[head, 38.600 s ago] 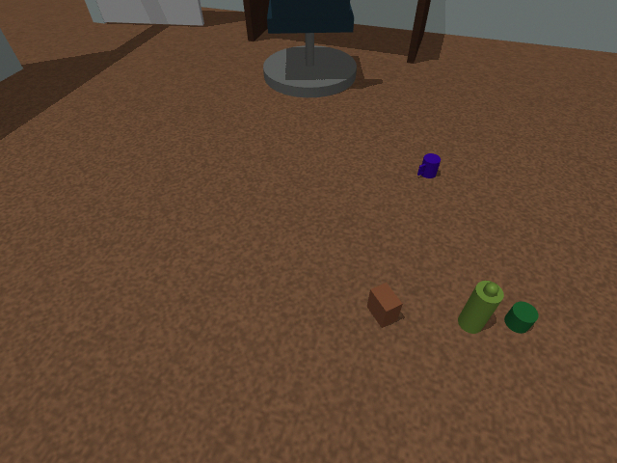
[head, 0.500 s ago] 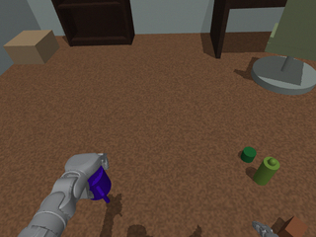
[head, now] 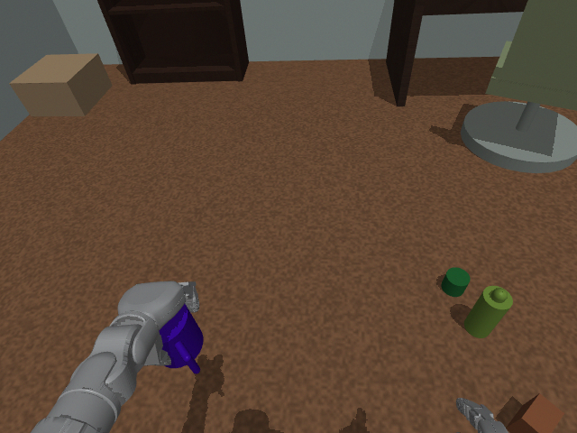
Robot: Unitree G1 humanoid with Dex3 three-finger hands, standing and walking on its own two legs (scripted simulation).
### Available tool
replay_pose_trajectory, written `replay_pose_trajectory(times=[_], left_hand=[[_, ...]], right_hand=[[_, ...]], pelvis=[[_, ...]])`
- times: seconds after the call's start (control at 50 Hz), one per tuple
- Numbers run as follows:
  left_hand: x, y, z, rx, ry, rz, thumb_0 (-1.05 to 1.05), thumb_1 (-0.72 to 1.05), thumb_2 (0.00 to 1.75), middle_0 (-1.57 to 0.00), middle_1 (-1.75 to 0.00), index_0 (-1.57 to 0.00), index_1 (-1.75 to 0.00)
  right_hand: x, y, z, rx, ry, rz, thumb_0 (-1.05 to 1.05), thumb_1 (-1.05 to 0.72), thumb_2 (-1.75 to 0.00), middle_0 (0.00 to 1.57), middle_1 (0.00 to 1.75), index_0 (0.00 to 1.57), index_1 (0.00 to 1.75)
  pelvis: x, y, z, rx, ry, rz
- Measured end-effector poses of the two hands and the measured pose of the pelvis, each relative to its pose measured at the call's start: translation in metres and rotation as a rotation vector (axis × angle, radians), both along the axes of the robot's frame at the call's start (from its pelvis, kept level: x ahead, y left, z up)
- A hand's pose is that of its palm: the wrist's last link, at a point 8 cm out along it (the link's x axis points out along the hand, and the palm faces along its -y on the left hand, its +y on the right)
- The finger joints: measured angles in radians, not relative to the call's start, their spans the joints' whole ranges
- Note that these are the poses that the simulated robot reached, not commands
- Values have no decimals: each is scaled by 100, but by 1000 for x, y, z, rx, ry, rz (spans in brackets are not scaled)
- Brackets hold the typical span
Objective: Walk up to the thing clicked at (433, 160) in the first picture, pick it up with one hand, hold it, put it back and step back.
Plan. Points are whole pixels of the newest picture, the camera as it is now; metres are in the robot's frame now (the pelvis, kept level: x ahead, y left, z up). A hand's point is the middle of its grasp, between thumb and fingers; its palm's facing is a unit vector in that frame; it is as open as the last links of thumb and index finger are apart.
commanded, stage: hold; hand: left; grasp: from above
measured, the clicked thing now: (175, 339) +0.29 +0.22 -0.07
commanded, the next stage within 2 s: crouch in 0.26 s
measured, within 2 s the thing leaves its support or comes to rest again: neither
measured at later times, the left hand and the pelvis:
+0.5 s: hand (168, 331) +0.29 +0.22 -0.04, palm faces -0.44 -0.06 -0.90, open 10.6 cm; pelvis +0.00 +0.00 +0.00, yaw +0 degrees
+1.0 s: hand (200, 344) +0.36 +0.23 -0.23, palm faces -0.40 +0.03 -0.92, open 10.5 cm; pelvis -0.04 +0.00 -0.13, yaw +1 degrees
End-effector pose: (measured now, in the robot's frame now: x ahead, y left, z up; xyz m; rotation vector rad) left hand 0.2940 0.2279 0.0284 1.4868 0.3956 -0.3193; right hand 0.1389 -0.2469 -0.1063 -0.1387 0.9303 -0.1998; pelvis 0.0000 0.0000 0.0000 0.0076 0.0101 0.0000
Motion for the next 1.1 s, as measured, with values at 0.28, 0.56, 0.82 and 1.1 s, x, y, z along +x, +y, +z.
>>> replay_pose_trajectory(times=[0.28, 0.56, 0.82, 1.1], left_hand=[[4, -3, 3, 2, -13, 6, 0, -13, 77, -45, -93, -52, -88], [3, -6, -16, 6, 5, 3, 0, -12, 77, -44, -93, -52, -88], [25, -3, -113, 69, -10, -26, 0, -13, 77, -45, -93, -53, -88], [80, 4, -254, 92, -40, 13, 0, -14, 78, -45, -93, -54, -87]], right_hand=[[0, -3, -1, 4, 7, -8, 1, -91, -90, 20, 30, 20, 30], [2, -7, -1, -5, 17, -2, 1, -90, -90, 20, 30, 20, 30], [-48, -31, -51, -95, 172, -4, 1, -90, -90, 21, 30, 20, 30], [-152, -27, -177, -139, 395, -103, 1, -91, -90, 20, 30, 20, 29]], pelvis=[[3, -2, 1, 0, 1, 1], [3, -5, -1, 1, 18, 9], [-16, -4, -52, -16, 229, 29], [-46, 9, -176, -50, 494, 19]])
